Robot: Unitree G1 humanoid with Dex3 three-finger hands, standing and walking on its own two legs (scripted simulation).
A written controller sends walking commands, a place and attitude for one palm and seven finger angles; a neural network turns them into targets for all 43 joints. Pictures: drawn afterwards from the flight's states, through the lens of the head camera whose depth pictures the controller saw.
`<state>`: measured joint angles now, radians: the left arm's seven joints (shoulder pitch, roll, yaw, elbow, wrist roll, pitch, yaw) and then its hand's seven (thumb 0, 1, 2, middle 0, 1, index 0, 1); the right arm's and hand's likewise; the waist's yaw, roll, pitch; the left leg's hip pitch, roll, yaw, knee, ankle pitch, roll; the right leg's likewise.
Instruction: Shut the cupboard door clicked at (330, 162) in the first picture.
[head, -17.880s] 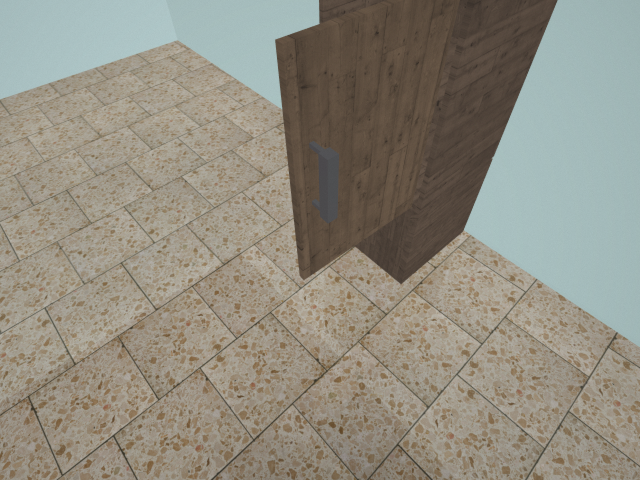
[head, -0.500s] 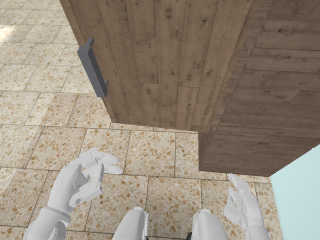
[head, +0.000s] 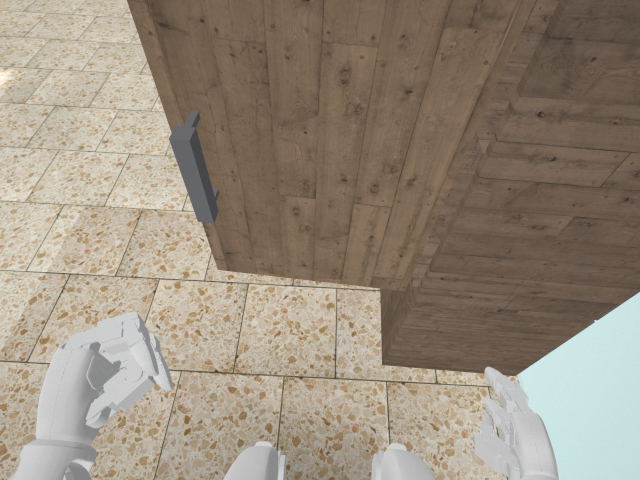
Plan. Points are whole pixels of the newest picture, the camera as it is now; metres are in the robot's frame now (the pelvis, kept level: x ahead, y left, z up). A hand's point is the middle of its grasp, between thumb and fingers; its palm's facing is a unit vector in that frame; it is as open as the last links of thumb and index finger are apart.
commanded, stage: raise the hand and make a fist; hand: left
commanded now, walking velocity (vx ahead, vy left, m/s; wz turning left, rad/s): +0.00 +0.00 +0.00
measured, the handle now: (201, 169) +0.51 +0.21 +0.07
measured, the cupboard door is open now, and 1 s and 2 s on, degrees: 88 88 88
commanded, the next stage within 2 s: bring the fist close to the handle in 0.68 s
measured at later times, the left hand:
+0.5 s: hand (168, 363) +0.23 +0.18 +0.06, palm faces -0.08 -1.00 -0.02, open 3.1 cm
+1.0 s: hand (170, 328) +0.26 +0.18 +0.08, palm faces -0.01 -1.00 -0.06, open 3.1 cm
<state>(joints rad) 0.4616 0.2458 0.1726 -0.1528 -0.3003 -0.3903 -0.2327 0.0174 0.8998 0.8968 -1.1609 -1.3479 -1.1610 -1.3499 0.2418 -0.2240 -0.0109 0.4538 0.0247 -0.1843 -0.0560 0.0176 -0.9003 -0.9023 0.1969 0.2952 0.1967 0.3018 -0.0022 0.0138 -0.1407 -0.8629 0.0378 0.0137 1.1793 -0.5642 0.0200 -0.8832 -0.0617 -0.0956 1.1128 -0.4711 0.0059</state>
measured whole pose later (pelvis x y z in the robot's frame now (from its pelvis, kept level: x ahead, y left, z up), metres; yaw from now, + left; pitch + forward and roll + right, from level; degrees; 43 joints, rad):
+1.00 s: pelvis +0.00 -0.01 +0.00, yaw +1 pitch +14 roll -2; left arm 0.19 0.26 0.19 0.07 -0.29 -0.39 -0.28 0.01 0.90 0.90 -1.30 -1.50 -1.30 -1.50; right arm 0.24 -0.25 0.03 0.50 0.03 -0.18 -0.06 0.02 -0.90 -0.90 0.20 0.30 0.20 0.30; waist 0.00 0.03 -0.12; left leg -0.85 0.04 0.00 1.15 -0.55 0.00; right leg -0.87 -0.06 -0.11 1.10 -0.47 -0.01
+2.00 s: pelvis +0.01 +0.00 +0.02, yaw -2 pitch +17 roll -1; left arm -0.42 0.31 0.28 0.70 -0.20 -0.42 -0.27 0.01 0.90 0.90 -1.30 -1.50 -1.30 -1.50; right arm 0.32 -0.26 0.00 0.61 0.02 -0.05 -0.02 0.01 -0.90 -0.90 0.20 0.30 0.20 0.30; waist -0.07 0.02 -0.12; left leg -0.84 0.04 0.05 1.04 -0.50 0.02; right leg -0.89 -0.05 -0.05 1.01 -0.41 0.00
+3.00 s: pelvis -0.01 +0.00 +0.00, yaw -1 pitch +22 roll -2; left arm -0.91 0.53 0.30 1.16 -0.16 -0.39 -0.44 0.01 0.90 0.90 -1.30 -1.50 -1.33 -1.50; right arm 0.34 -0.29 0.03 0.66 0.02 -0.04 -0.04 0.01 -0.90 -0.90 0.20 0.30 0.20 0.30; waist -0.15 0.02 -0.09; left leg -1.04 0.04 0.01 1.15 -0.50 0.02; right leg -1.06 -0.05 -0.09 1.08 -0.40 0.00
